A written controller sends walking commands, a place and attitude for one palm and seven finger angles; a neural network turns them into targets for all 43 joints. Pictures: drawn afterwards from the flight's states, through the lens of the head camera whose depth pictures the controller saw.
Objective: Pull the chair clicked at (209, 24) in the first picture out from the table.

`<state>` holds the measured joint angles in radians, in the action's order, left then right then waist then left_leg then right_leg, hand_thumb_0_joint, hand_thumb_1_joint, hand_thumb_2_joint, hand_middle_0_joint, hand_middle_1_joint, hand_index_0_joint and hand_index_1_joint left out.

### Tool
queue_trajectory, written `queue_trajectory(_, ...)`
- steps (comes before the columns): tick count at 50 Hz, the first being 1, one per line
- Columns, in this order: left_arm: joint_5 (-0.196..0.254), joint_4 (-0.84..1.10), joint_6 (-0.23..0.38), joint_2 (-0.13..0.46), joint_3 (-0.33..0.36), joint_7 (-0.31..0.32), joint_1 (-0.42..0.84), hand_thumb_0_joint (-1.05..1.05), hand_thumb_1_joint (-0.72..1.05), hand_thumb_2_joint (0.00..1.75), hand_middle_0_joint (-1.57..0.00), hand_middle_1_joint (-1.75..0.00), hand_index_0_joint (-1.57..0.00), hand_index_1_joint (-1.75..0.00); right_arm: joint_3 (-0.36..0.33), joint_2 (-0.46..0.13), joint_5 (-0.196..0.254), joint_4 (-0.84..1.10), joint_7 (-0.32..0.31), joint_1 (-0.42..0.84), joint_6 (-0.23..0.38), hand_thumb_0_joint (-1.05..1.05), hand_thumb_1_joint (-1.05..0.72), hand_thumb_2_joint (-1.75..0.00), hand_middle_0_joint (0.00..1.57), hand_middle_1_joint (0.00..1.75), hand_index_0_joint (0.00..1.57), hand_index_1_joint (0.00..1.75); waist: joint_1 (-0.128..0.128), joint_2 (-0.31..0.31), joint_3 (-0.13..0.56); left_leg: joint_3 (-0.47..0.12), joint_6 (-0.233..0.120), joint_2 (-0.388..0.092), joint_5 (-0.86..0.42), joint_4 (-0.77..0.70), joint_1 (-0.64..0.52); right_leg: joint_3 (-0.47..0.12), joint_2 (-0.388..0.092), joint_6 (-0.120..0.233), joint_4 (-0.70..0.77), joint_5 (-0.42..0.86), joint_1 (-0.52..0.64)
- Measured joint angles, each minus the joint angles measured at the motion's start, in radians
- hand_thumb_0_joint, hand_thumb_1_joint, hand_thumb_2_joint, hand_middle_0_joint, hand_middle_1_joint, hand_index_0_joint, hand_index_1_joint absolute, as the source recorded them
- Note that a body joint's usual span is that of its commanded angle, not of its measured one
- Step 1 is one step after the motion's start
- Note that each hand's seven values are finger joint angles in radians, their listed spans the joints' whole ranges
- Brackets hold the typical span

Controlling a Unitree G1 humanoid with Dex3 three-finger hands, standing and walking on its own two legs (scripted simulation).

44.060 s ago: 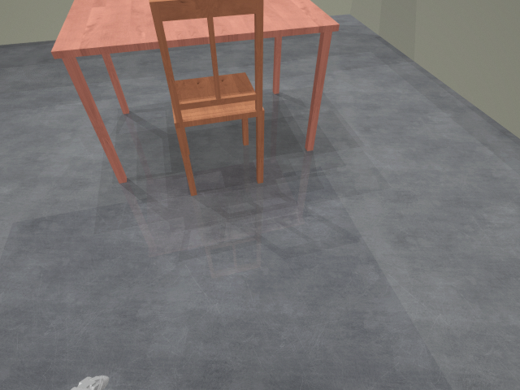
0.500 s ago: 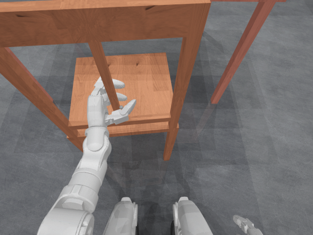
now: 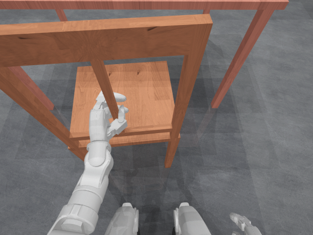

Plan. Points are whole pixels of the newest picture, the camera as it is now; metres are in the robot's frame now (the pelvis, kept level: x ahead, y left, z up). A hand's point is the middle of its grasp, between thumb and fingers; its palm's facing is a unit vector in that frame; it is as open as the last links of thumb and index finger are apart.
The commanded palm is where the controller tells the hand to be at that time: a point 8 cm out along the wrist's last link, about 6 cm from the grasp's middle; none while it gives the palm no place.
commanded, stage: hook a spindle and tug to test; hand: left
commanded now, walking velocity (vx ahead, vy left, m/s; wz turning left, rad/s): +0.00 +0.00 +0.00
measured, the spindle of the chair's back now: (112, 104) +0.43 +0.11 +0.05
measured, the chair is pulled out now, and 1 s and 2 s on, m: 0.22 0.28 0.39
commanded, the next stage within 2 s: step backward, pulling the chair out in 0.24 s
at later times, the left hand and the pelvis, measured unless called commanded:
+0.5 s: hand (121, 125) +0.38 +0.08 +0.03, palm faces -0.07 -0.98 -0.16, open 5.4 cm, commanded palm +0.35 +0.14 +0.03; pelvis +0.02 +0.00 +0.06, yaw +1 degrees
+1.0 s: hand (117, 141) +0.33 +0.09 +0.04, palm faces -0.13 -0.98 -0.12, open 5.1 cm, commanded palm +0.32 +0.14 +0.04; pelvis +0.00 +0.01 +0.11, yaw -3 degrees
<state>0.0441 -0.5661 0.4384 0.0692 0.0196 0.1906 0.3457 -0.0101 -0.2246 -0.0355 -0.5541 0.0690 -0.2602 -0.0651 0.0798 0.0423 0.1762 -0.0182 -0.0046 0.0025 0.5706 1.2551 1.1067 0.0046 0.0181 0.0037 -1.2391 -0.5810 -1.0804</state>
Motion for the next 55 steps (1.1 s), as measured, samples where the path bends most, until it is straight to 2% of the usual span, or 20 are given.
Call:
queue_trajectory(10,-0.012,0.083,0.004,-0.020,-0.046,0.004,-0.084,0.02,0.77,0.79,-0.41,-1.44,-0.41,-1.45,-0.004,0.002,0.003,0.009,-0.001,0.021,0.001,0.01,-0.91,-0.90,0.20,0.30,0.20,0.29,-0.021,-0.004,-0.001,-0.006,0.002,0.006,0.010,-0.007,-0.017,0.006,-0.005,0.003,0.005,-0.014,0.020)
queue_trajectory(18,-0.021,0.090,0.010,-0.017,-0.055,-0.014,-0.079,0.01,0.76,0.80,-0.43,-1.43,-0.42,-1.45,0.000,0.003,0.002,0.010,-0.012,0.053,0.002,0.01,-0.91,-0.90,0.20,0.30,0.20,0.29,-0.029,-0.009,-0.003,-0.017,0.006,0.011,0.014,0.009,-0.005,0.017,-0.010,0.006,-0.012,-0.024,0.012)
queue_trajectory(19,-0.024,0.102,-0.018,-0.006,-0.055,-0.019,-0.073,0.02,0.75,0.80,-0.43,-1.42,-0.42,-1.45,0.000,0.008,0.017,0.012,-0.022,0.066,-0.019,0.01,-0.91,-0.90,0.20,0.30,0.20,0.29,-0.027,-0.014,-0.032,-0.014,0.005,0.011,0.013,0.000,-0.034,0.014,-0.011,0.005,-0.005,-0.024,0.039)
queue_trajectory(20,-0.026,0.113,-0.067,0.011,-0.058,-0.025,-0.064,0.02,0.75,0.80,-0.43,-1.40,-0.42,-1.45,-0.001,0.015,0.035,0.020,-0.039,0.078,-0.048,0.01,-0.91,-0.90,0.20,0.30,0.20,0.29,-0.023,-0.015,-0.078,-0.012,0.006,0.010,-0.037,-0.035,-0.090,0.012,-0.011,0.002,0.017,-0.011,0.091)
queue_trajectory(22,-0.028,0.101,-0.173,0.046,-0.071,-0.040,-0.054,0.03,0.74,0.80,-0.42,-1.34,-0.41,-1.45,0.002,0.028,0.062,0.038,-0.072,0.078,-0.089,0.01,-0.91,-0.90,0.20,0.30,0.20,0.29,-0.006,-0.013,-0.137,-0.004,0.001,0.017,-0.056,-0.124,-0.215,0.005,-0.020,-0.001,0.103,0.016,0.213)
queue_trajectory(25,-0.009,0.012,-0.275,0.065,-0.076,-0.057,-0.065,0.05,0.74,0.80,-0.37,-1.24,-0.41,-1.45,0.023,0.029,0.089,0.054,-0.106,0.045,-0.124,0.01,-0.91,-0.90,0.20,0.30,0.20,0.29,0.019,-0.004,-0.137,0.014,-0.007,0.020,-0.119,-0.309,-0.376,-0.012,-0.027,-0.009,0.274,0.092,0.360)
queue_trajectory(28,0.018,-0.084,-0.305,0.049,-0.065,-0.067,-0.073,0.05,0.75,0.80,-0.32,-1.15,-0.43,-1.45,0.040,0.017,0.098,0.045,-0.132,0.015,-0.137,0.01,-0.91,-0.90,0.20,0.30,0.20,0.29,0.028,-0.003,-0.136,0.028,-0.013,0.016,-0.168,-0.461,-0.509,-0.019,-0.028,-0.016,0.427,0.155,0.485)
queue_trajectory(32,0.008,-0.194,-0.299,0.045,-0.073,-0.081,-0.032,0.06,0.76,0.79,-0.30,-1.11,-0.46,-1.45,0.041,-0.001,0.093,0.002,-0.159,0.005,-0.140,0.01,-0.90,-0.90,0.20,0.30,0.20,0.30,0.023,-0.021,-0.162,0.033,-0.016,0.010,-0.215,-0.594,-0.620,-0.014,-0.026,-0.021,0.570,0.230,0.596)
queue_trajectory(36,0.002,-0.259,-0.283,0.050,-0.075,-0.097,0.016,0.06,0.76,0.78,-0.28,-1.11,-0.48,-1.45,0.022,-0.015,0.077,-0.026,-0.165,0.015,-0.132,0.01,-0.90,-0.90,0.20,0.30,0.20,0.30,0.021,-0.024,-0.209,0.033,-0.020,0.000,-0.262,-0.668,-0.678,0.009,-0.022,-0.018,0.631,0.311,0.642)
queue_trajectory(39,0.003,-0.273,-0.274,0.055,-0.071,-0.107,0.022,0.06,0.76,0.78,-0.27,-1.11,-0.48,-1.45,0.012,-0.013,0.068,-0.036,-0.159,0.016,-0.123,0.01,-0.90,-0.90,0.20,0.30,0.20,0.29,0.014,-0.031,-0.231,0.045,-0.022,-0.002,-0.278,-0.702,-0.709,0.014,-0.025,-0.010,0.674,0.324,0.674)
queue_trajectory(45,0.017,-0.262,-0.251,0.062,-0.049,-0.121,-0.015,0.06,0.76,0.79,-0.27,-1.10,-0.49,-1.45,0.018,0.007,0.058,-0.049,-0.148,0.032,-0.107,0.01,-0.90,-0.90,0.20,0.30,0.20,0.29,0.006,-0.023,-0.260,0.072,-0.016,-0.010,-0.301,-0.739,-0.747,0.009,-0.022,-0.008,0.742,0.334,0.720)
queue_trajectory(55,0.023,-0.286,-0.231,0.056,-0.048,-0.125,-0.021,0.06,0.75,0.80,-0.28,-1.07,-0.49,-1.45,0.030,0.023,0.074,-0.067,-0.155,0.072,-0.086,0.01,-0.90,-0.89,0.20,0.30,0.20,0.30,-0.009,-0.011,-0.295,0.055,0.008,-0.025,-0.363,-0.776,-0.757,0.029,-0.008,0.015,0.774,0.386,0.732)
